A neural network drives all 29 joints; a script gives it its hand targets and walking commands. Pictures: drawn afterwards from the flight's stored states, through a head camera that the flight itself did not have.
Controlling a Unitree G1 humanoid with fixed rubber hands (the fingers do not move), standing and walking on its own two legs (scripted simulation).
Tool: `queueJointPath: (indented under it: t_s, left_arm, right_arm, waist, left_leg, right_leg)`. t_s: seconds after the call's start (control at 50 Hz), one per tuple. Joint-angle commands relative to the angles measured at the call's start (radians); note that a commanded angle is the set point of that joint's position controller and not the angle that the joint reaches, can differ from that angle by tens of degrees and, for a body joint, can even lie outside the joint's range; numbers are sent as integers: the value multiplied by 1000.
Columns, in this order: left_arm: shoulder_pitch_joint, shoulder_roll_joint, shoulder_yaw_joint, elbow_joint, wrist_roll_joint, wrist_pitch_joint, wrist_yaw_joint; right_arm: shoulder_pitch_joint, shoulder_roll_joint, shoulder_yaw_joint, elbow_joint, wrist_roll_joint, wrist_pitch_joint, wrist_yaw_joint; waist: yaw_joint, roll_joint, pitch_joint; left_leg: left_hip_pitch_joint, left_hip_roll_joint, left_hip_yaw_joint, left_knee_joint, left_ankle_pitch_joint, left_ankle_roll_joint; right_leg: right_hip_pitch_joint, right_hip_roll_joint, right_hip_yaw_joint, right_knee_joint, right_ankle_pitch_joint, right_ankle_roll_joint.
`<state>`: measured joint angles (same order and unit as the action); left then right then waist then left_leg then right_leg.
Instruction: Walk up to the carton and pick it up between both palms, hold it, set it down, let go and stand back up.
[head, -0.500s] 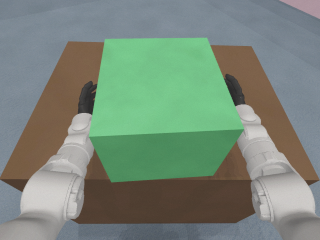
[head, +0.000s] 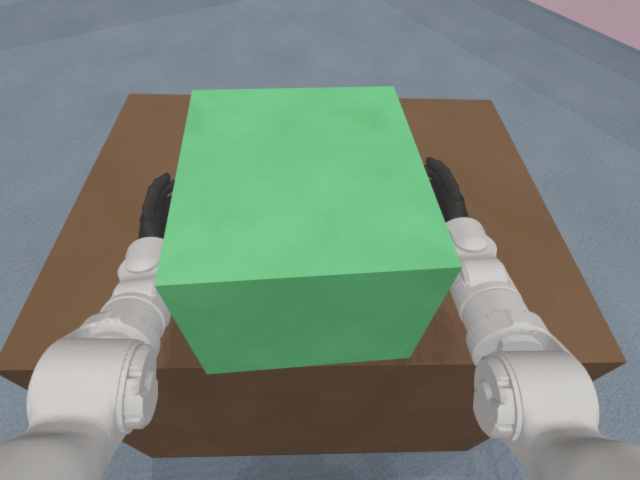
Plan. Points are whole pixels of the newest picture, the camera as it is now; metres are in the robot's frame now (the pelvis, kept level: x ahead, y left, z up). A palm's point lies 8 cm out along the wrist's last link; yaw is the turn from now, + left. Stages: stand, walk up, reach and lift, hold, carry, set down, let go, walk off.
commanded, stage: reach and lift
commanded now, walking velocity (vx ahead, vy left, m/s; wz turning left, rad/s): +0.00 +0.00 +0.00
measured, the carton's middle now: (302, 226) +0.45 +0.03 +0.05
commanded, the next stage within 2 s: none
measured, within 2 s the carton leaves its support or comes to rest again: leaves its support in 0.16 s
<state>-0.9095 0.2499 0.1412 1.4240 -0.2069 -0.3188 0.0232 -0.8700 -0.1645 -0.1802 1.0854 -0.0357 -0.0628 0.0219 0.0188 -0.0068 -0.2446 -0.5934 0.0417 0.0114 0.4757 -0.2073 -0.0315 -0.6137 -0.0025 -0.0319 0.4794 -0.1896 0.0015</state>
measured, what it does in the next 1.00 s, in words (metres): stands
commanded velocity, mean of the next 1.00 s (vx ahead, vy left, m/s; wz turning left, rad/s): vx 0.00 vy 0.00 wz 0.00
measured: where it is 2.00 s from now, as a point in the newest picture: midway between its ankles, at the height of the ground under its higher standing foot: outside the picture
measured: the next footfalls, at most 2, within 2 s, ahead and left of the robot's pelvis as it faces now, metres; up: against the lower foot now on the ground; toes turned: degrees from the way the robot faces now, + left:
none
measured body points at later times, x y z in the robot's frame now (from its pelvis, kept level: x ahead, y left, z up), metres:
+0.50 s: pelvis -0.01 +0.01 +0.00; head +0.03 +0.01 +0.45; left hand +0.42 +0.23 +0.08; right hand +0.44 -0.15 +0.11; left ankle -0.01 +0.14 -0.73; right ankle +0.01 -0.11 -0.73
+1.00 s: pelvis -0.01 +0.01 +0.00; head +0.01 +0.01 +0.45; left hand +0.43 +0.23 +0.12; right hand +0.43 -0.16 +0.11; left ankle -0.01 +0.14 -0.73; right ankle +0.01 -0.11 -0.73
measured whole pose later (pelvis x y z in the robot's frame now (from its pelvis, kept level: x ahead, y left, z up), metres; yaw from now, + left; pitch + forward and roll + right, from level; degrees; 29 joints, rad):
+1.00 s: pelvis -0.01 +0.01 +0.00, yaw +0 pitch +17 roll -1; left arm -0.89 0.26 0.08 1.27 -0.21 -0.21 0.04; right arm -0.81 -0.17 -0.08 1.12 0.12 -0.18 -0.05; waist 0.02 -0.01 -0.29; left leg -0.56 0.04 0.01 0.46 -0.19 -0.02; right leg -0.55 0.00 -0.03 0.42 -0.15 0.00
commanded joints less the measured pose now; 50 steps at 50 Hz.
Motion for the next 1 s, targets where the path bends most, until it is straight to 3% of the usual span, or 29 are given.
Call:
queueJointPath:
  t_s: [0.0,0.1,0.48,0.56,0.68,0.82,0.98]
  left_arm:
    - [-761,-608,-131,-303,95,-123,-189]
    - [-786,-628,-151,-320,90,-141,-181]
    - [-841,-621,-194,-305,84,-166,-151]
    - [-827,-642,-228,-343,64,-147,-144]
    - [-798,-675,-276,-434,40,-118,-135]
    - [-723,-731,-340,-536,12,-55,-121]
    - [-728,-758,-379,-614,-11,60,-113]
  right_arm:
    - [-619,776,250,-162,-48,-195,86]
    - [-641,777,265,-193,-44,-224,85]
    - [-706,677,216,-99,-84,-321,107]
    - [-716,681,253,-133,-55,-309,103]
    - [-689,696,331,-199,-2,-288,89]
    - [-721,683,435,-384,87,-264,74]
    - [-789,635,455,-518,159,-182,62]
  waist:
    - [25,-29,-700]
    - [22,-28,-719]
    - [26,-13,-668]
    - [31,-6,-714]
    - [26,9,-785]
    - [26,25,-857]
    - [17,25,-749]
  left_leg:
    - [-8,-65,51,-62,343,5]
    - [3,-68,48,-58,350,7]
    - [128,-53,47,-64,303,5]
    - [154,-55,42,-50,343,1]
    - [204,-63,30,-25,453,-12]
    - [297,-68,9,6,576,-29]
    - [380,-72,-10,-4,517,-28]
  right_leg:
    - [876,-43,18,92,807,56]
    - [867,-38,17,79,803,54]
    - [652,5,-30,-21,451,22]
    - [641,13,-29,-18,475,18]
    - [684,29,-19,-1,611,19]
    - [681,58,-16,5,680,18]
    - [609,78,-10,-45,517,4]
